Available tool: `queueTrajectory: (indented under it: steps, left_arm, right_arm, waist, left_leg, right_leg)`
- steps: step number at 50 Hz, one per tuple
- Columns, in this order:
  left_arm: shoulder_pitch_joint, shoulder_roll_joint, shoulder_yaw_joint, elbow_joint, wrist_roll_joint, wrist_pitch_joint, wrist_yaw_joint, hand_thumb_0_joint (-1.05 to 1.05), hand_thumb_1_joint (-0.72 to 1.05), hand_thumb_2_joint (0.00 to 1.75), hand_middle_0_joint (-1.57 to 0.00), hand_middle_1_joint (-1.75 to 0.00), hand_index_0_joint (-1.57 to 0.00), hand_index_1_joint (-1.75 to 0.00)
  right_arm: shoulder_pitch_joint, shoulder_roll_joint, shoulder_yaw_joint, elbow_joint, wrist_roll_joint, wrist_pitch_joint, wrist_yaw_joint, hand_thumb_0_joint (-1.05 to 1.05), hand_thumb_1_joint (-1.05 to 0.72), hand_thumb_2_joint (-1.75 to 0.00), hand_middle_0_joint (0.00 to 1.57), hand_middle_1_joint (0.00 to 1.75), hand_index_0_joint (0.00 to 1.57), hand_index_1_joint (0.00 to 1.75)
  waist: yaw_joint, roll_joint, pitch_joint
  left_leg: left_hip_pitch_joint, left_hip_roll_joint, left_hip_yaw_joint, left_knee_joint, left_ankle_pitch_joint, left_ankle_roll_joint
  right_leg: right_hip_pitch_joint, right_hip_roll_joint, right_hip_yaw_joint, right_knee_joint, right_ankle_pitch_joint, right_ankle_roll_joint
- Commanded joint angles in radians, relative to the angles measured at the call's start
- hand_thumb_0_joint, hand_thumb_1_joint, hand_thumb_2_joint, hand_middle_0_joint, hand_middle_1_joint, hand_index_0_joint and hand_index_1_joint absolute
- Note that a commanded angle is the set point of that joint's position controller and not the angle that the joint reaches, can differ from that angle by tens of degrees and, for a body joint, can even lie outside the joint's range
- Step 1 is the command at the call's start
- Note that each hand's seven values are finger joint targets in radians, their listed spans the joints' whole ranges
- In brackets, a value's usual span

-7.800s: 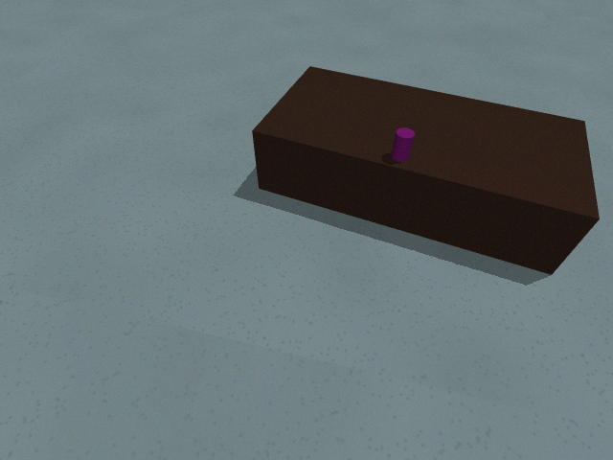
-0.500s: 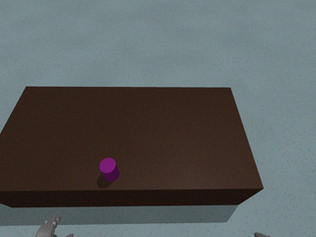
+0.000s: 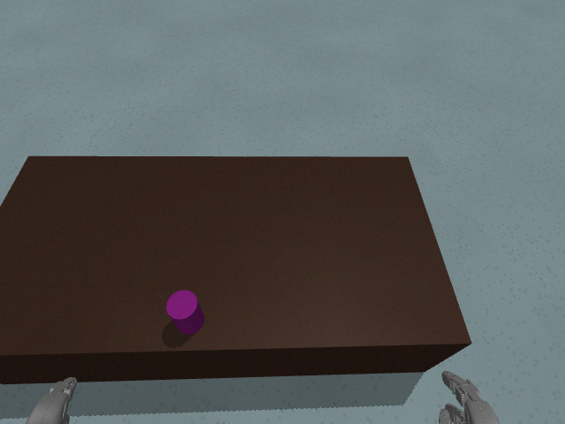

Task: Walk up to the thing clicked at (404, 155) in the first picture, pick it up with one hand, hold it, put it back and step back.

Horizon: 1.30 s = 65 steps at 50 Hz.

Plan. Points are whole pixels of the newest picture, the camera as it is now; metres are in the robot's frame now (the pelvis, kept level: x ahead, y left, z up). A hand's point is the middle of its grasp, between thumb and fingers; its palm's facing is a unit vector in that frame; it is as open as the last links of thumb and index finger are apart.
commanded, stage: go down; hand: left
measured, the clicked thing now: (186, 312) +0.40 +0.23 -0.36
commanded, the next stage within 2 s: none
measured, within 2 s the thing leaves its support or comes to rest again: neither
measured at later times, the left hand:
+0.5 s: hand out of the picture +0.14 +0.29 -0.12, palm faces +0.07 -0.94 -0.33, open 17.5 cm
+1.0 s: hand out of the picture +0.12 +0.30 -0.11, palm faces +0.09 -0.93 -0.34, open 17.5 cm
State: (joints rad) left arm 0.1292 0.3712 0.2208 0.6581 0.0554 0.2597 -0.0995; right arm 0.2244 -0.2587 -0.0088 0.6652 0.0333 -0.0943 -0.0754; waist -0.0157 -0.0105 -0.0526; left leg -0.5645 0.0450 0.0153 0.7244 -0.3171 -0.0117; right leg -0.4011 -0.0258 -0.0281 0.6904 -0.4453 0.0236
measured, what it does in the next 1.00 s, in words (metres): stands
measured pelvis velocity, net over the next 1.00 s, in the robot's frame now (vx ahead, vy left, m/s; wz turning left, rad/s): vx -0.02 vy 0.01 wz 0.01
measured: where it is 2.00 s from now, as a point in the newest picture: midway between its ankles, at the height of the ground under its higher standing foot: outside the picture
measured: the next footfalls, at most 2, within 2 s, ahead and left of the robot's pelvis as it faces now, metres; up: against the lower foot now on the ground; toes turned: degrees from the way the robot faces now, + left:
none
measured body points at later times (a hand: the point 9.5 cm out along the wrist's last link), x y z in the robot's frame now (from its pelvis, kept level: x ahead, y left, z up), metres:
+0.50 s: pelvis -0.01 +0.01 -0.03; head +0.04 +0.02 +0.42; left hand +0.14 +0.34 -0.09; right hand +0.14 -0.25 -0.11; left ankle +0.02 +0.13 -0.71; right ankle -0.06 -0.13 -0.71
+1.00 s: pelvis -0.02 +0.01 -0.04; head +0.02 +0.03 +0.41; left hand +0.12 +0.35 -0.09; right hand +0.14 -0.24 -0.11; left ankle +0.02 +0.13 -0.71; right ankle -0.06 -0.13 -0.71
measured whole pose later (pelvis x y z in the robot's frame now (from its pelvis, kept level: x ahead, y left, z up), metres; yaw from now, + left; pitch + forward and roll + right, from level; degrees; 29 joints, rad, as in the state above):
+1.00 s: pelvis -0.02 +0.01 -0.04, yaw +0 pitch +12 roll -3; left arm 0.38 0.42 0.26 0.16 -0.02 0.49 -0.12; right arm 0.27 -0.23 0.03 0.56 0.03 -0.20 -0.19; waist -0.03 0.03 -0.15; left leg -0.82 0.06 -0.03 1.03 -0.42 0.00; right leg -0.63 -0.01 -0.06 0.96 -0.55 0.03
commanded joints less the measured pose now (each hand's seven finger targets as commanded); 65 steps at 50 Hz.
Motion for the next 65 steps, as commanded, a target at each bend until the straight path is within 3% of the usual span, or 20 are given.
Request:
queueTrajectory:
  steps: [1,3,5,8,12,13,14,15,18,29,35,48,49,51,53,57,59,61,65]
  left_arm:
    - [-0.009,0.267,0.096,-0.215,0.006,-0.009,-0.002,0.0,-0.47,0.05,-0.06,-0.04,-0.06,-0.05]
    - [0.059,0.262,0.109,-0.165,0.001,0.017,-0.012,0.0,-0.49,0.04,-0.07,-0.04,-0.06,-0.04]
    - [0.036,0.272,0.106,-0.253,-0.008,0.029,-0.026,0.0,-0.5,0.03,-0.07,-0.04,-0.06,-0.04]
    - [0.082,0.261,0.104,-0.256,-0.013,0.056,-0.046,0.0,-0.52,0.03,-0.07,-0.03,-0.06,-0.04]
    - [0.074,0.259,0.101,-0.347,-0.024,0.075,-0.056,0.0,-0.55,0.02,-0.07,-0.03,-0.06,-0.04]
    - [0.105,0.231,0.087,-0.322,-0.027,0.084,-0.058,0.0,-0.55,0.02,-0.08,-0.03,-0.07,-0.03]
    - [0.079,0.272,0.116,-0.404,-0.029,0.08,-0.058,0.0,-0.57,0.01,-0.08,-0.03,-0.07,-0.03]
    - [0.115,0.254,0.111,-0.379,-0.03,0.091,-0.057,0.0,-0.56,0.02,-0.07,-0.03,-0.06,-0.04]
    - [0.134,0.277,0.137,-0.454,-0.031,0.105,-0.049,0.0,-0.59,0.01,-0.08,-0.04,-0.07,-0.04]
    - [0.191,0.26,0.131,-0.599,-0.047,0.175,-0.02,0.0,-0.57,0.05,-0.07,-0.04,-0.06,-0.05]
    - [0.195,0.266,0.139,-0.629,-0.054,0.192,-0.015,0.0,-0.59,0.05,-0.07,-0.05,-0.06,-0.06]
    - [0.212,0.259,0.134,-0.676,-0.066,0.199,-0.012,0.0,-0.57,0.09,-0.06,-0.05,-0.04,-0.07]
    - [0.264,0.262,0.149,-0.618,-0.065,0.205,-0.012,0.0,-0.56,0.09,-0.06,-0.06,-0.04,-0.07]
    - [0.218,0.273,0.145,-0.67,-0.07,0.195,-0.013,0.0,-0.55,0.1,-0.06,-0.06,-0.04,-0.07]
    - [0.222,0.279,0.159,-0.631,-0.07,0.192,-0.011,0.0,-0.55,0.1,-0.06,-0.05,-0.04,-0.07]
    - [0.136,0.299,0.171,-0.646,-0.077,0.163,-0.013,0.0,-0.53,0.11,-0.05,-0.05,-0.03,-0.07]
    - [0.131,0.328,0.198,-0.595,-0.078,0.153,-0.018,0.0,-0.54,0.11,-0.06,-0.05,-0.03,-0.07]
    - [0.078,0.342,0.205,-0.583,-0.084,0.134,-0.03,0.0,-0.51,0.11,-0.05,-0.04,-0.02,-0.07]
    - [-0.074,0.424,0.263,-0.499,-0.102,0.073,-0.057,0.0,-0.53,0.11,-0.05,-0.04,-0.02,-0.07]
  right_arm:
    - [0.004,-0.157,-0.059,-0.125,-0.009,-0.055,-0.022,0.0,-0.86,-0.89,0.2,0.3,0.2,0.3]
    - [0.001,-0.146,-0.048,-0.125,-0.011,-0.054,-0.027,0.0,-0.85,-0.88,0.2,0.3,0.2,0.3]
    - [0.001,-0.152,-0.054,-0.134,-0.011,-0.058,-0.031,0.0,-0.86,-0.89,0.2,0.3,0.2,0.3]
    - [0.003,-0.142,-0.047,-0.148,-0.015,-0.065,-0.038,0.0,-0.87,-0.89,0.2,0.3,0.2,0.3]
    - [-0.005,-0.147,-0.054,-0.181,-0.013,-0.078,-0.046,0.0,-0.88,-0.89,0.2,0.3,0.2,0.3]
    - [0.001,-0.141,-0.049,-0.178,-0.016,-0.08,-0.048,0.0,-0.88,-0.89,0.2,0.3,0.2,0.3]
    - [-0.001,-0.151,-0.06,-0.196,-0.016,-0.085,-0.051,0.0,-0.89,-0.89,0.2,0.3,0.2,0.3]
    - [0.001,-0.147,-0.056,-0.194,-0.016,-0.086,-0.053,0.0,-0.88,-0.89,0.2,0.3,0.2,0.3]
    - [-0.007,-0.144,-0.056,-0.215,-0.014,-0.092,-0.058,0.0,-0.89,-0.89,0.2,0.3,0.2,0.3]
    - [0.002,-0.126,-0.038,-0.247,-0.01,-0.119,-0.093,0.0,-0.88,-0.89,0.2,0.3,0.2,0.3]
    - [0.0,-0.124,-0.036,-0.25,-0.011,-0.139,-0.112,0.0,-0.87,-0.89,0.2,0.3,0.2,0.3]
    - [0.004,-0.118,-0.026,-0.246,-0.01,-0.17,-0.131,0.0,-0.87,-0.89,0.2,0.3,0.2,0.3]
    - [0.006,-0.119,-0.024,-0.249,-0.01,-0.171,-0.132,0.0,-0.87,-0.89,0.2,0.3,0.2,0.3]
    - [0.011,-0.122,-0.026,-0.243,-0.011,-0.175,-0.134,0.0,-0.88,-0.9,0.2,0.3,0.2,0.3]
    - [0.01,-0.118,-0.022,-0.243,-0.012,-0.18,-0.136,0.0,-0.88,-0.9,0.2,0.3,0.2,0.3]
    - [0.015,-0.125,-0.025,-0.225,-0.015,-0.189,-0.14,0.0,-0.89,-0.9,0.2,0.3,0.2,0.3]
    - [0.014,-0.128,-0.021,-0.215,-0.014,-0.193,-0.142,0.0,-0.89,-0.9,0.2,0.3,0.2,0.3]
    - [0.02,-0.137,-0.025,-0.202,-0.014,-0.198,-0.143,0.0,-0.89,-0.9,0.2,0.3,0.2,0.3]
    - [0.02,-0.145,-0.015,-0.169,-0.015,-0.211,-0.144,0.0,-0.9,-0.9,0.2,0.3,0.2,0.3]
  waist:
    - [0.003,0.098,-0.227]
    - [-0.002,0.072,-0.207]
    - [-0.002,0.1,-0.212]
    - [-0.013,0.087,-0.232]
    - [-0.01,0.098,-0.21]
    - [-0.022,0.08,-0.199]
    - [-0.011,0.097,-0.241]
    - [-0.011,0.107,-0.23]
    - [0.003,0.1,-0.249]
    - [-0.008,0.113,-0.231]
    - [-0.01,0.138,-0.205]
    - [-0.008,0.148,-0.196]
    - [-0.009,0.124,-0.212]
    - [-0.013,0.137,-0.22]
    - [-0.014,0.12,-0.232]
    - [-0.02,0.131,-0.215]
    - [-0.018,0.141,-0.202]
    - [-0.027,0.151,-0.213]
    - [-0.037,0.142,-0.194]
  left_leg:
    - [0.247,-0.029,0.0,-0.007,0.361,0.033]
    - [0.218,-0.03,-0.002,0.011,0.349,0.037]
    - [0.21,-0.03,-0.003,0.026,0.35,0.038]
    - [0.204,-0.023,-0.014,0.059,0.391,0.044]
    - [0.149,-0.019,-0.024,0.073,0.317,0.041]
    - [0.137,-0.018,-0.025,0.079,0.289,0.04]
    - [0.146,-0.015,-0.028,0.088,0.296,0.04]
    - [0.135,-0.016,-0.028,0.088,0.279,0.034]
    - [0.11,-0.015,-0.035,0.101,0.242,0.034]
    - [0.045,-0.017,-0.037,0.129,0.118,0.031]
    - [0.009,-0.013,-0.05,0.113,0.024,0.019]
    - [-0.002,-0.015,-0.053,0.122,0.015,0.016]
    - [0.003,-0.015,-0.055,0.125,0.03,0.02]
    - [0.012,-0.015,-0.051,0.138,0.07,0.021]
    - [0.016,-0.013,-0.052,0.145,0.099,0.024]
    - [0.008,-0.012,-0.054,0.142,0.083,0.021]
    - [0.006,-0.012,-0.056,0.132,0.05,0.021]
    - [0.023,-0.011,-0.056,0.132,0.061,0.02]
    - [0.0,-0.009,-0.058,0.14,0.053,0.023]
  right_leg:
    - [-0.05,0.033,0.001,-0.045,0.409,-0.014]
    - [-0.065,0.034,-0.001,-0.039,0.404,-0.009]
    - [-0.079,0.034,0.001,-0.025,0.41,-0.009]
    - [-0.109,0.039,-0.007,0.006,0.43,-0.005]
    - [-0.165,0.044,-0.014,0.03,0.337,-0.011]
    - [-0.184,0.046,-0.015,0.04,0.313,-0.011]
    - [-0.181,0.047,-0.019,0.052,0.311,-0.012]
    - [-0.197,0.049,-0.02,0.059,0.285,-0.015]
    - [-0.197,0.049,-0.025,0.075,0.252,-0.017]
    - [-0.264,0.051,-0.023,0.096,0.148,-0.023]
    - [-0.293,0.054,-0.034,0.107,0.065,-0.031]
    - [-0.305,0.056,-0.036,0.114,0.059,-0.032]
    - [-0.29,0.056,-0.035,0.114,0.069,-0.03]
    - [-0.288,0.054,-0.033,0.118,0.105,-0.028]
    - [-0.278,0.054,-0.034,0.123,0.133,-0.025]
    - [-0.293,0.055,-0.032,0.126,0.123,-0.025]
    - [-0.292,0.055,-0.027,0.119,0.093,-0.027]
    - [-0.293,0.055,-0.025,0.119,0.104,-0.026]
    - [-0.314,0.054,-0.019,0.123,0.102,-0.025]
